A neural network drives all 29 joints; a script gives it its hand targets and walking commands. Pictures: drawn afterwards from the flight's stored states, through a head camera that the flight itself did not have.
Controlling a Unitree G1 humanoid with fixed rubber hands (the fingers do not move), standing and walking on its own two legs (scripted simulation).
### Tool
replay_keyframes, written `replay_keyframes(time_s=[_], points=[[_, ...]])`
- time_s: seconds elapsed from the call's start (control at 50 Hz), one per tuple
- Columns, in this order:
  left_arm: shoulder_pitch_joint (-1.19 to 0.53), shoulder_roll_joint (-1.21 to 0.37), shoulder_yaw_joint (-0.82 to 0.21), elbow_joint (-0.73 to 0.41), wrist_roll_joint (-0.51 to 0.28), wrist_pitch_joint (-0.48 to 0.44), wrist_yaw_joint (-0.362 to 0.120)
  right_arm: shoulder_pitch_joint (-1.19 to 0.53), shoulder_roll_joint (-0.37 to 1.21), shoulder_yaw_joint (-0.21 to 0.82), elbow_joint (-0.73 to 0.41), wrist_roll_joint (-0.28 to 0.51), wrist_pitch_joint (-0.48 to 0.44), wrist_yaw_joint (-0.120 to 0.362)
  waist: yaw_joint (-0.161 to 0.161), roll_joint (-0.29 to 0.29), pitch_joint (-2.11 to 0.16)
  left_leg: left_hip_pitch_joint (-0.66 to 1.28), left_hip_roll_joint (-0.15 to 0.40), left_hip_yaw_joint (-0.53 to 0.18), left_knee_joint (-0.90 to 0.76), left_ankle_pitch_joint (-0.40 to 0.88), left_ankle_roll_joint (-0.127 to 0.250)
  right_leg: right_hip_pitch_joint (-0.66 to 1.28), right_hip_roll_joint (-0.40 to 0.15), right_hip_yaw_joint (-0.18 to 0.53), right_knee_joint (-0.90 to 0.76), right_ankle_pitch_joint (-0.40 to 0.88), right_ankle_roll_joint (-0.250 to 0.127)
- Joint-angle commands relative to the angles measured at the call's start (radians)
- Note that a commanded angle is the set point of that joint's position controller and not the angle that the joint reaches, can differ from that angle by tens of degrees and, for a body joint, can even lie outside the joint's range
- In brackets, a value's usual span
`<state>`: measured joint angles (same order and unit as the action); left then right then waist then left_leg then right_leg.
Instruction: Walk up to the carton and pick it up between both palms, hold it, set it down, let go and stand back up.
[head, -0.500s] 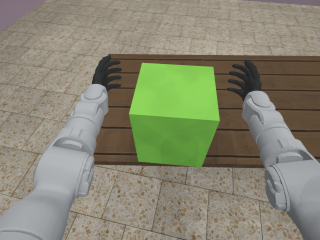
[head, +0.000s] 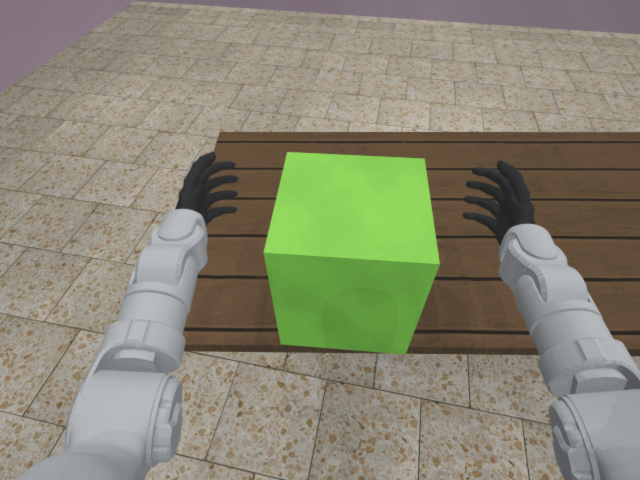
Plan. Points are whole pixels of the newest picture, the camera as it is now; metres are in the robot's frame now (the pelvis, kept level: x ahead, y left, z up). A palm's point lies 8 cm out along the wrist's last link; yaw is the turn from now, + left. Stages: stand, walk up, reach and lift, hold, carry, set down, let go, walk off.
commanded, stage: set down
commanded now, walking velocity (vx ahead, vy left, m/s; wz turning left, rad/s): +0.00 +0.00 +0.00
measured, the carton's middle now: (348, 256) +0.44 -0.04 -0.02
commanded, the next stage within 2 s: none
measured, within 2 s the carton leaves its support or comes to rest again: neither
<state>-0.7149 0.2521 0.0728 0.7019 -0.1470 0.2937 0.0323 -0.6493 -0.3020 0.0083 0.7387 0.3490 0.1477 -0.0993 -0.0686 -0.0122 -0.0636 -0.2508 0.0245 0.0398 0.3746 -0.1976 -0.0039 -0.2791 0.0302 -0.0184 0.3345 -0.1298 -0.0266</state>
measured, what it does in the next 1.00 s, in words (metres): stands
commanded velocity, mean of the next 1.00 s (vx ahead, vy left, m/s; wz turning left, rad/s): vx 0.00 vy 0.00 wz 0.00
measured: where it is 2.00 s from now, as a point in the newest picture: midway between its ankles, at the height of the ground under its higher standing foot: outside the picture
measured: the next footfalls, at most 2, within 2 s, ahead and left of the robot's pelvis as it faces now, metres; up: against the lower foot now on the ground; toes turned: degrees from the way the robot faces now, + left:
none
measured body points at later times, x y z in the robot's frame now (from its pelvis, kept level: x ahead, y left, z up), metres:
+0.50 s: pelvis +0.00 +0.00 +0.00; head +0.01 +0.01 +0.45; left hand +0.35 +0.18 +0.05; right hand +0.31 -0.23 +0.05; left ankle -0.01 +0.12 -0.75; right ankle +0.02 -0.10 -0.75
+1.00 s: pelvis +0.01 +0.00 +0.00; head +0.01 +0.01 +0.45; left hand +0.29 +0.19 -0.01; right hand +0.27 -0.23 -0.01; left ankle -0.01 +0.12 -0.75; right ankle +0.02 -0.10 -0.75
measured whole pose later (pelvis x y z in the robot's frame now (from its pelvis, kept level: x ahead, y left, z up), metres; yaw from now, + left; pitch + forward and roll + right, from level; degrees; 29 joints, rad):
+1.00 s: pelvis +0.01 +0.00 +0.00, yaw +0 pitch +0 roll +0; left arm -0.06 0.19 -0.07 0.62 -0.15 -0.24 0.05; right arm -0.02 -0.18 -0.02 0.59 0.21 -0.26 -0.04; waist -0.04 -0.01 -0.01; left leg -0.18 0.01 0.02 0.43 -0.25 0.00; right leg -0.22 0.03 -0.01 0.40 -0.19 -0.02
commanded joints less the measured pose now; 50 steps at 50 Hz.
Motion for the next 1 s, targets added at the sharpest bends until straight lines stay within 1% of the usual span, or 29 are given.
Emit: replay_keyframes(time_s=[0.0, 0.02, 0.04, 0.06, 0.08, 0.1, 0.14, 0.2, 0.24, 0.28, 0.3, 0.32, 0.34, 0.42, 0.46, 0.52, 0.54, 0.56, 0.58, 0.6, 0.68, 0.74, 0.76, 0.78, 0.82, 0.84, 0.86, 0.94, 0.98], points=[[-0.344, 0.122, 0.040, -0.294, 0.010, -0.048, -0.013, -0.337, -0.161, -0.069, -0.299, -0.033, -0.074, -0.003, -0.011, 0.004, -0.481, 0.159, -0.051, -0.021, -0.011, 0.273, -0.013, 0.279, 0.027, 0.010, 0.034, 0.434, 0.070], [-0.364, 0.117, 0.023, -0.322, 0.000, -0.048, -0.005, -0.348, -0.168, -0.097, -0.308, -0.042, -0.075, -0.002, -0.019, 0.016, -0.494, 0.163, -0.049, -0.024, -0.018, 0.246, -0.019, 0.255, 0.030, 0.004, 0.036, 0.397, 0.067], [-0.219, 0.086, 0.029, -0.362, 0.015, -0.053, -0.003, -0.205, -0.139, -0.082, -0.324, -0.041, -0.088, 0.003, -0.006, 0.018, -0.469, 0.196, -0.050, -0.023, -0.016, 0.283, -0.018, 0.279, 0.032, 0.007, 0.032, 0.425, 0.065], [-0.308, 0.120, 0.020, -0.393, -0.004, -0.058, -0.002, -0.298, -0.164, -0.108, -0.387, -0.060, -0.094, 0.001, -0.017, 0.020, -0.508, 0.180, -0.051, -0.020, -0.007, 0.272, -0.019, 0.246, 0.028, 0.006, 0.034, 0.411, 0.069], [-0.238, 0.100, 0.028, -0.369, -0.001, -0.054, -0.002, -0.236, -0.146, -0.097, -0.382, -0.062, -0.090, 0.003, -0.014, -0.002, -0.469, 0.166, -0.053, -0.021, -0.014, 0.259, -0.014, 0.260, 0.029, 0.010, 0.037, 0.416, 0.067], [-0.135, 0.075, 0.027, -0.411, 0.009, -0.057, -0.006, -0.126, -0.123, -0.090, -0.395, -0.060, -0.100, 0.005, -0.005, 0.000, -0.468, 0.202, -0.050, -0.027, -0.018, 0.293, -0.017, 0.288, 0.030, 0.010, 0.036, 0.451, 0.068], [-0.176, 0.108, 0.035, -0.434, 0.003, -0.059, -0.010, -0.161, -0.142, -0.091, -0.441, -0.064, -0.101, 0.004, -0.003, -0.009, -0.458, 0.163, -0.052, -0.025, -0.020, 0.262, -0.013, 0.285, 0.022, 0.018, 0.033, 0.426, 0.069], [-0.061, 0.085, 0.029, -0.464, 0.011, -0.083, -0.009, -0.043, -0.106, -0.087, -0.460, -0.069, -0.114, 0.011, 0.012, -0.009, -0.421, 0.151, -0.052, -0.023, -0.038, 0.232, -0.009, 0.295, 0.016, 0.027, 0.029, 0.386, 0.063], [-0.018, 0.069, 0.024, -0.468, 0.022, -0.101, -0.009, 0.010, -0.098, -0.084, -0.467, -0.071, -0.130, 0.014, 0.009, 0.014, -0.405, 0.150, -0.050, -0.025, -0.034, 0.245, -0.011, 0.290, 0.016, 0.029, 0.032, 0.386, 0.054], [-0.028, 0.066, 0.011, -0.454, 0.012, -0.115, -0.008, 0.006, -0.100, -0.093, -0.465, -0.076, -0.136, 0.018, 0.008, 0.023, -0.374, 0.142, -0.047, -0.026, -0.038, 0.195, -0.011, 0.251, 0.014, 0.029, 0.023, 0.313, 0.045], [0.109, 0.030, 0.017, -0.448, 0.023, -0.126, -0.013, 0.134, -0.069, -0.069, -0.456, -0.069, -0.148, 0.021, 0.019, 0.002, -0.337, 0.159, -0.047, -0.026, -0.043, 0.208, -0.010, 0.279, 0.015, 0.031, 0.021, 0.329, 0.046], [0.019, 0.064, 0.013, -0.456, 0.015, -0.137, -0.017, 0.053, -0.085, -0.080, -0.480, -0.076, -0.153, 0.019, 0.019, 0.003, -0.344, 0.133, -0.050, -0.022, -0.046, 0.184, -0.007, 0.269, 0.012, 0.035, 0.016, 0.304, 0.048], [0.109, 0.037, 0.016, -0.443, 0.021, -0.151, -0.018, 0.136, -0.060, -0.067, -0.476, -0.074, -0.162, 0.023, 0.024, -0.007, -0.311, 0.130, -0.048, -0.025, -0.052, 0.186, -0.007, 0.283, 0.011, 0.036, 0.015, 0.309, 0.045], [0.061, 0.048, -0.011, -0.432, 0.008, -0.201, -0.008, 0.102, -0.063, -0.104, -0.486, -0.111, -0.188, 0.032, 0.021, 0.015, -0.273, 0.104, -0.042, -0.026, -0.058, 0.116, -0.007, 0.217, 0.006, 0.035, 0.005, 0.185, 0.030], [0.181, 0.017, -0.019, -0.422, 0.015, -0.226, -0.008, 0.224, -0.034, -0.088, -0.470, -0.113, -0.208, 0.037, 0.025, 0.007, -0.242, 0.127, -0.041, -0.028, -0.064, 0.117, -0.006, 0.231, 0.006, 0.039, 0.003, 0.190, 0.026], [0.161, 0.037, -0.035, -0.387, 0.001, -0.273, -0.001, 0.195, -0.026, -0.103, -0.482, -0.138, -0.224, 0.041, 0.032, -0.007, -0.249, 0.085, -0.038, -0.027, -0.062, 0.075, 0.000, 0.219, -0.001, 0.047, 0.006, 0.146, 0.026], [0.266, 0.019, -0.043, -0.399, 0.008, -0.299, 0.000, 0.309, -0.013, -0.089, -0.485, -0.135, -0.245, 0.043, 0.036, -0.008, -0.244, 0.116, -0.038, -0.033, -0.060, 0.124, -0.004, 0.239, 0.002, 0.046, 0.009, 0.198, 0.024], [0.171, 0.034, -0.052, -0.417, 0.000, -0.312, 0.002, 0.216, -0.040, -0.104, -0.501, -0.143, -0.256, 0.043, 0.028, 0.004, -0.286, 0.100, -0.037, -0.032, -0.052, 0.135, -0.007, 0.232, 0.005, 0.045, 0.019, 0.206, 0.018], [0.251, 0.025, -0.048, -0.388, 0.011, -0.325, 0.004, 0.298, -0.022, -0.092, -0.468, -0.141, -0.265, 0.045, 0.031, -0.002, -0.245, 0.100, -0.034, -0.033, -0.052, 0.138, -0.010, 0.243, 0.007, 0.043, 0.020, 0.213, 0.018], [0.204, 0.037, -0.053, -0.384, 0.005, -0.337, 0.005, 0.245, -0.028, -0.104, -0.470, -0.144, -0.271, 0.046, 0.031, 0.009, -0.260, 0.092, -0.035, -0.033, -0.050, 0.124, -0.009, 0.244, 0.003, 0.049, 0.019, 0.194, 0.015], [0.301, 0.025, -0.074, -0.363, 0.001, -0.398, 0.015, 0.334, -0.017, -0.093, -0.443, -0.145, -0.312, 0.052, 0.025, 0.004, -0.234, 0.092, -0.029, -0.044, -0.044, 0.138, -0.014, 0.240, 0.005, 0.049, 0.025, 0.206, 0.011], [0.409, 0.007, -0.070, -0.330, 0.014, -0.449, 0.009, 0.424, 0.006, -0.068, -0.404, -0.137, -0.357, 0.053, 0.038, -0.007, -0.197, 0.083, -0.032, -0.051, -0.040, 0.166, -0.013, 0.283, -0.003, 0.060, 0.026, 0.249, 0.013], [0.313, 0.036, -0.076, -0.334, 0.007, -0.464, 0.010, 0.337, -0.013, -0.088, -0.411, -0.149, -0.361, 0.051, 0.027, -0.003, -0.231, 0.062, -0.034, -0.048, -0.034, 0.153, -0.011, 0.266, -0.003, 0.062, 0.030, 0.234, 0.016], [0.389, 0.027, -0.077, -0.298, 0.013, -0.483, 0.014, 0.408, 0.006, -0.069, -0.383, -0.143, -0.376, 0.055, 0.044, -0.001, -0.184, 0.054, -0.032, -0.048, -0.036, 0.136, -0.013, 0.269, -0.005, 0.065, 0.031, 0.215, 0.012], [0.338, 0.038, -0.093, -0.284, 0.003, -0.519, 0.016, 0.367, -0.001, -0.076, -0.366, -0.146, -0.395, 0.056, 0.029, 0.015, -0.190, 0.049, -0.032, -0.050, -0.035, 0.110, -0.011, 0.246, -0.010, 0.070, 0.031, 0.185, 0.007], [0.465, 0.010, -0.090, -0.283, 0.006, -0.548, 0.018, 0.475, 0.021, -0.062, -0.361, -0.139, -0.425, 0.060, 0.042, -0.003, -0.171, 0.068, -0.029, -0.055, -0.026, 0.143, -0.013, 0.261, -0.009, 0.068, 0.037, 0.219, 0.007], [0.344, 0.038, -0.108, -0.296, -0.006, -0.562, 0.018, 0.360, -0.012, -0.083, -0.372, -0.144, -0.434, 0.058, 0.024, 0.016, -0.224, 0.050, -0.030, -0.051, -0.020, 0.132, -0.013, 0.249, -0.010, 0.068, 0.044, 0.207, 0.002], [0.456, 0.029, -0.114, -0.239, -0.012, -0.603, 0.023, 0.442, 0.007, -0.063, -0.315, -0.141, -0.466, 0.064, 0.032, 0.001, -0.178, 0.044, -0.031, -0.056, -0.014, 0.136, -0.012, 0.258, -0.016, 0.079, 0.052, 0.219, 0.004], [0.462, 0.026, -0.112, -0.231, -0.009, -0.620, 0.017, 0.445, 0.010, -0.066, -0.281, -0.138, -0.482, 0.064, 0.032, 0.017, -0.171, 0.047, -0.030, -0.056, -0.010, 0.150, -0.018, 0.272, -0.017, 0.078, 0.052, 0.220, 0.004]])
